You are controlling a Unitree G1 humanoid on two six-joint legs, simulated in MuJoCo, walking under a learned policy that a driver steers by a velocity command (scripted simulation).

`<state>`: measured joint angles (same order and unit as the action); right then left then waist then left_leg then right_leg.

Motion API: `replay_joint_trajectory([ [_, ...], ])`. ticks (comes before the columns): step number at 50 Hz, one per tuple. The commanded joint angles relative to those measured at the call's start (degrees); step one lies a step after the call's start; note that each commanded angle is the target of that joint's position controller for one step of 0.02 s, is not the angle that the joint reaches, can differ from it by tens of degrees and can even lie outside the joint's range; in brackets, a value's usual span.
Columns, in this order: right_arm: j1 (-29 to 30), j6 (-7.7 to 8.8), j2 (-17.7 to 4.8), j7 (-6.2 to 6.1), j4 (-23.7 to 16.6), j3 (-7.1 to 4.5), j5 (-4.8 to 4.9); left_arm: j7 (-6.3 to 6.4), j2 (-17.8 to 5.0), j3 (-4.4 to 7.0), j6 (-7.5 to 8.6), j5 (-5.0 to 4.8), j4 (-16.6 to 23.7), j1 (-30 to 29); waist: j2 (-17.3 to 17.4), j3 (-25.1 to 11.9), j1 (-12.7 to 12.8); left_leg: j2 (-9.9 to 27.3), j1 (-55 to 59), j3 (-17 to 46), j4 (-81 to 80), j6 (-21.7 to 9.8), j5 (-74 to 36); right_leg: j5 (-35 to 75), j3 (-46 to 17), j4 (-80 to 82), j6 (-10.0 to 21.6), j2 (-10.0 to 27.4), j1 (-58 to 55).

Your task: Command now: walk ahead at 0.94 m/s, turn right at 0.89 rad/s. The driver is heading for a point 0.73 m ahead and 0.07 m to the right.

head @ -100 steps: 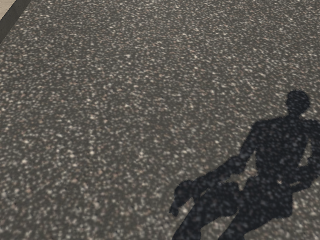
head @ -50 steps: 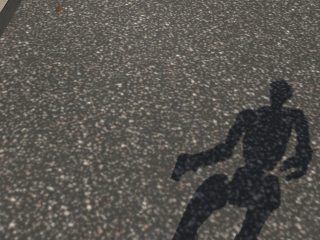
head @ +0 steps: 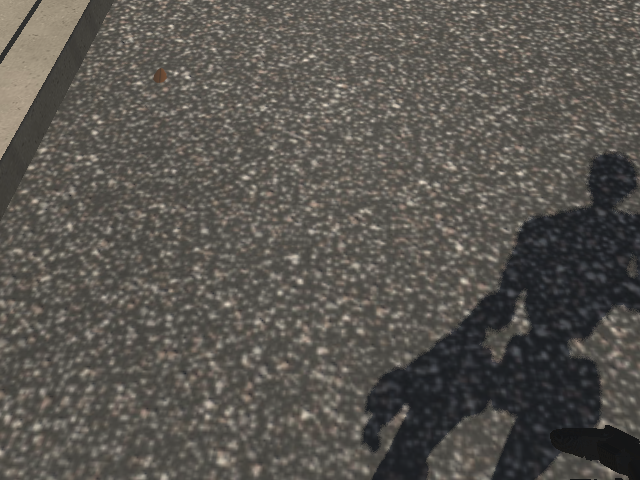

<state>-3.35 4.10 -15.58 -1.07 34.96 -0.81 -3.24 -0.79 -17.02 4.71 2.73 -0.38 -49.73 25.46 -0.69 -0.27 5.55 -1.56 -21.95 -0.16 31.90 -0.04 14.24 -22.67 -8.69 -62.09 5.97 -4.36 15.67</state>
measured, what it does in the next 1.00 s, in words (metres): walks ahead, turning right: right foot, then left foot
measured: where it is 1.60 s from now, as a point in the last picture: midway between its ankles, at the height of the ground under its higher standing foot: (487, 326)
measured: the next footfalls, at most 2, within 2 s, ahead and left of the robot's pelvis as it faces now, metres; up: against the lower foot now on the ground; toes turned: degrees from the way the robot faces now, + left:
right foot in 0.36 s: +0.46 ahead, -0.12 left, +0.00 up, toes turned -26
left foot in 0.78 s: +0.92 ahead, -0.19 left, +0.00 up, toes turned -23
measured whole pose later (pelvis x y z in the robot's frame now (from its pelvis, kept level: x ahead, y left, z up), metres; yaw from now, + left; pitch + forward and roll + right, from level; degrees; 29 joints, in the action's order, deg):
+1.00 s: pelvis +0.78 -0.18 +0.01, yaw -25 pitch -1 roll +0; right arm -16.3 4.4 -13.3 0.5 50.9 0.1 -1.1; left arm 0.5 -15.6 0.7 1.2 1.4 -48.5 9.6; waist -0.8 7.2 -1.5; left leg -4.3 -18.4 -4.8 22.6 -6.8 3.6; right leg -21.8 -6.3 -64.1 0.3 -2.0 27.8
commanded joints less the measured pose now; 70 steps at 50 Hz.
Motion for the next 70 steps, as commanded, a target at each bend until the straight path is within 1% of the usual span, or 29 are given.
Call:
replay_joint_trajectory([
  [1, -13.4, 0.24, -6.4, -0.48, 1.6, -3.04, -0.27, -1.59, -3.9, 0.16, 0.34, 2.13, 7.2, -9.6, 3.9, -1.1, -9.0, 19.7, 25.7, 23.0, -19.3, -6.4, 15.9, 6.8, 3.4, -10.8, 0.0, 7.8, 30.0],
  [6, -18.3, 2.53, -2.6, 1.12, 7.5, -1.90, 1.81, -4.05, -0.7, -1.43, -2.33, 2.45, 12.4, -18.5, 6.8, 4.6, -6.8, 16.8, 22.5, 5.1, -22.2, -4.4, -8.7, 11.4, 5.6, -12.4, -0.2, 10.2, 37.1],
  [12, -19.5, 3.42, -5.8, 0.46, 11.4, -2.06, 1.60, -5.90, -0.7, -3.87, -2.11, 2.27, 18.5, -31.5, 2.6, 10.2, -5.6, 11.7, 15.5, -13.8, -26.0, -0.1, -41.1, 21.8, 18.0, 11.8, 2.2, 6.1, 23.4],
  [14, -22.4, 3.08, -9.7, -0.35, 12.0, -2.83, 1.52, -5.69, -2.0, -3.75, -2.13, 2.07, 17.4, -29.3, 4.8, 5.9, -3.9, 12.7, 20.0, -15.1, -18.3, 0.7, -69.0, 20.6, 22.2, 15.2, 4.0, 1.0, 13.9],
  [16, -20.0, 1.50, -14.1, -1.34, 11.2, -3.90, 1.25, -4.50, -6.1, -2.24, -2.02, 2.08, 13.5, -15.4, 7.5, -2.6, 4.5, 15.5, 20.8, -13.9, 1.3, 0.7, -81.7, 15.6, 20.2, 16.7, 6.1, -2.3, -1.9],
  [17, -16.4, 0.79, -14.8, -1.33, 9.8, -4.06, 1.04, -3.44, -9.4, -0.59, -1.86, 2.24, 9.3, -1.6, 7.6, -8.2, 10.5, 16.2, 14.1, -12.3, 17.7, 0.0, -78.3, 14.3, 15.8, 19.6, 8.5, -2.3, -17.5],
  [18, -15.9, 0.27, -13.0, -0.26, 9.7, -3.93, 0.60, -1.77, -12.0, 1.26, -1.75, 1.44, 6.4, 3.5, 1.5, -9.3, 10.5, 9.8, 2.7, -12.5, 39.1, -0.4, -34.9, 12.8, 10.0, 25.5, 10.3, -0.2, -29.7],
  [19, -16.6, 0.91, -4.6, 0.69, 6.7, -1.68, -0.42, -0.47, -16.8, 2.24, -2.41, 0.98, 7.2, -1.3, -10.8, -6.9, 3.0, 2.0, -15.3, -10.8, 61.2, 0.4, 15.2, 22.0, -6.7, 21.6, 12.4, 9.8, -33.7],
  [20, -17.8, 1.93, -7.5, 0.63, 0.4, -1.84, 1.62, -0.31, -20.4, 3.19, -3.02, 2.23, 9.9, -1.8, -10.8, -20.2, 1.4, 0.6, -27.7, 1.9, 68.3, 1.0, 14.2, 10.6, -31.8, 35.2, 23.1, 18.4, -46.0],
  [21, -14.1, 2.90, -9.4, 0.60, 0.5, -1.55, 1.41, 0.39, -16.4, 2.78, -3.05, 1.94, 10.0, -2.0, -0.6, -15.2, 1.8, 4.1, -29.8, 4.5, 62.4, 0.3, 7.4, 2.3, -34.1, 44.3, 19.7, 19.6, -39.8],
  [22, -15.0, 2.93, -9.2, 0.64, 2.0, -1.23, 1.70, 1.05, -12.5, 1.76, -2.39, 2.10, 9.1, -5.1, 4.1, -5.2, -1.9, 6.8, -27.6, 3.1, 56.2, 0.0, 3.6, 2.3, -28.8, 47.4, 16.9, 18.9, -27.8],
  [23, -15.0, 2.14, -8.3, 0.55, 3.2, -0.89, 0.82, 1.30, -10.3, 0.94, -1.24, 2.34, 8.8, -7.7, 7.8, -1.2, -4.9, 8.8, -22.7, 2.6, 52.4, 0.2, 3.9, 6.8, -24.0, 47.8, 14.9, 17.1, -17.6],
  [26, -18.5, -1.65, -4.9, 1.99, 5.4, -0.13, 0.15, 1.04, -6.6, -0.97, 2.20, 1.75, 7.2, -9.1, 5.8, 2.8, -9.9, 11.7, -13.2, 2.5, 42.1, 1.2, 6.2, 17.6, -10.1, 50.9, 12.1, 12.6, -0.8],
  [29, -6.5, -1.86, -3.5, 2.86, 2.1, 0.33, 2.10, -0.32, -6.2, -0.92, 4.19, 1.44, 4.7, -6.1, 2.8, 9.1, -6.3, 11.8, -16.1, 0.0, 26.3, -0.9, -7.5, 28.1, 1.6, 56.1, 7.3, 8.0, 0.9],
  [31, -3.3, -0.84, -1.4, 3.50, 1.6, 0.97, 1.89, -0.52, -4.7, -1.63, 4.95, 0.30, 3.6, -5.2, 3.1, 9.1, -5.4, 9.3, -9.3, -4.6, 12.8, -2.6, -19.4, 47.0, 7.8, 54.6, 4.0, 4.6, 1.1],
  [35, -2.8, 0.32, -1.8, 3.67, 2.9, 0.73, 1.65, 0.66, -7.5, -1.46, 5.26, -0.24, 0.1, -0.6, -0.8, 4.4, -4.2, 1.4, -2.0, -7.7, 0.1, -5.1, -30.2, 65.3, 8.0, 51.7, 0.9, 8.0, -13.1],
  [38, -20.9, 0.83, -6.9, 2.41, 9.8, -1.38, 0.88, 2.22, -10.4, -0.50, 3.45, 1.34, -0.2, -4.4, -4.7, -4.2, -13.4, -2.7, 14.9, -4.9, -1.9, -6.2, -24.4, 73.6, 7.9, 29.6, -2.0, 9.0, -17.2],
  [39, -28.8, 1.18, -8.3, 1.74, 12.8, -1.85, 0.25, 2.42, -9.9, -0.58, 3.04, 0.84, 0.1, -7.1, -3.6, -5.7, -18.1, 1.3, 21.7, -2.3, -7.9, -7.4, -33.1, 62.6, 9.9, 15.0, -2.7, 5.9, -14.2],
  [40, -31.3, 1.14, -13.7, 1.26, 14.3, -2.81, -0.42, 2.33, -2.9, -1.88, 2.83, 0.83, 1.1, -1.9, 11.7, -11.5, -14.0, 16.1, 36.2, 7.4, 4.1, -11.7, -75.0, 4.0, 12.4, -11.3, -3.9, -3.2, -0.8],
  [41, -32.0, 1.38, -13.9, 2.02, 13.7, -3.21, 0.25, 2.82, -0.6, -2.47, 2.64, -3.72, -0.6, 10.3, 16.0, -28.8, -10.0, 29.1, 53.9, 30.9, 5.5, -22.7, -90.0, -14.6, -1.8, -29.9, -5.0, -8.7, 13.3],
  [42, -26.3, 0.77, -11.5, 1.99, 11.2, -3.57, 2.39, 3.30, -4.2, -2.44, 2.47, -2.02, -1.2, 5.7, 4.9, -28.7, -10.9, 25.9, 46.7, 27.4, -0.1, -21.3, -79.8, -6.2, -4.8, -27.6, -4.5, -4.8, 13.1],
  [44, -15.8, 0.48, -3.8, 1.42, 10.8, -1.32, 2.67, 2.43, -4.3, -2.84, 1.81, 0.81, 0.7, -3.4, -1.8, -10.3, -7.0, 19.5, 27.0, 18.4, -7.4, -16.9, -56.5, -1.9, 0.5, -17.1, -4.8, 1.0, 15.1],
  [46, -16.5, 0.49, -2.0, 0.90, 12.6, -0.20, 2.88, 1.27, -2.8, -3.00, -0.85, 2.57, 0.4, -3.3, -1.2, -5.0, -5.2, 16.5, 13.7, 12.7, -12.6, -14.3, -54.1, 0.0, 2.2, -9.7, -5.2, 2.3, 7.8],
  [52, -12.6, 0.98, -4.2, 2.07, 14.6, 0.06, 1.86, 1.62, -0.2, -4.15, -3.28, 1.78, -1.1, -4.2, 5.6, -5.5, -2.1, 11.1, 4.2, 1.8, -15.3, -11.9, -50.9, 6.8, 6.3, 10.3, -6.1, 4.5, -0.2],
  [60, -13.3, -3.03, -3.5, 0.69, 16.6, -0.21, 2.11, 3.04, 0.5, -4.89, -3.29, 1.85, -3.3, -10.5, 5.8, 1.4, -5.3, 11.6, 0.3, 8.7, -17.4, -9.6, 1.8, 8.1, 8.5, 32.3, -4.6, 5.6, -5.4],
  [62, -15.4, -3.00, -1.8, 0.38, 17.1, 0.12, 1.87, 3.64, -1.4, -4.78, -2.13, 2.44, -4.4, -8.5, 0.7, 1.9, -5.8, 9.2, -0.3, 8.6, -13.4, -6.0, 2.0, 15.0, 1.0, 40.8, -3.1, 11.3, -8.9],
  [63, -19.8, -2.93, 0.1, 0.67, 17.8, 0.28, 2.85, 3.68, -4.3, -4.14, -1.93, 1.63, -4.9, -10.9, -6.2, 2.5, -9.9, 3.8, 1.7, 4.3, -12.4, -4.4, 1.7, 17.5, -3.8, 42.0, -0.9, 14.7, -5.2],
  [65, -17.2, -3.50, -1.4, 0.38, 19.7, -0.12, 2.89, 2.86, 0.7, -5.25, -1.14, 0.87, -5.7, -11.7, -3.9, 2.3, -8.4, 3.8, 13.7, 3.7, -11.8, -3.4, -3.4, 9.3, -2.0, 45.1, -2.1, 12.5, 4.2],
  [70, -14.9, -3.43, -1.2, 0.12, 21.4, -0.07, 2.62, 3.25, 1.0, -4.93, -1.19, 0.68, -8.8, -9.1, -1.3, 2.0, -7.0, 5.8, 11.3, 5.1, -13.1, -3.9, -5.7, 14.1, 1.4, 43.4, -3.0, 9.6, -2.3],
])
